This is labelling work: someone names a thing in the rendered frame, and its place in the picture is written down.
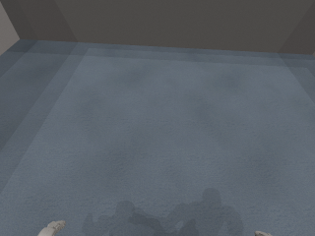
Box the robot left hand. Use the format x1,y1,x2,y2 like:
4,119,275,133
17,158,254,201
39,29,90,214
37,220,66,236

